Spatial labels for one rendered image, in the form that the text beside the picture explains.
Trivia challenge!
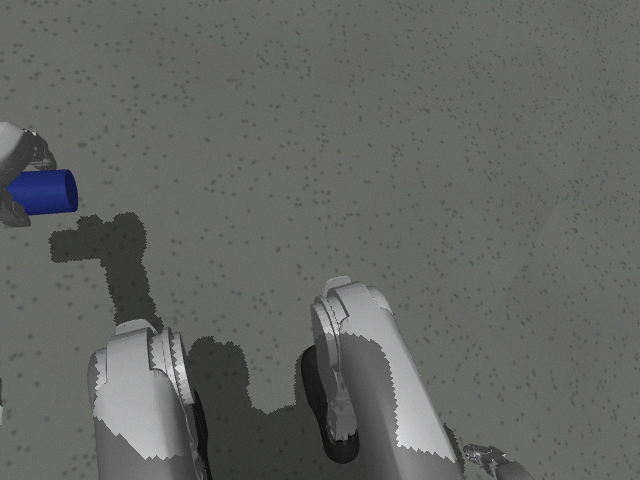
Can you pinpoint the right robot hand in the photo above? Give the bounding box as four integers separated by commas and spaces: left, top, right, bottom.
463, 445, 534, 480

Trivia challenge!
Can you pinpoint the right robot foot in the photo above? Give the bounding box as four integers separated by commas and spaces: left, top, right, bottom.
301, 345, 359, 464

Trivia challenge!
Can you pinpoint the can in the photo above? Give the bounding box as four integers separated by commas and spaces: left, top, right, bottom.
6, 169, 78, 216

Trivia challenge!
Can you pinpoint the left robot hand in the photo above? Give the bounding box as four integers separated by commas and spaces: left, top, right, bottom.
0, 122, 57, 227

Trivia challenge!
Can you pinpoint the left robot foot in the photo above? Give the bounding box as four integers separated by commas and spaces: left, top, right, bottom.
192, 389, 213, 480

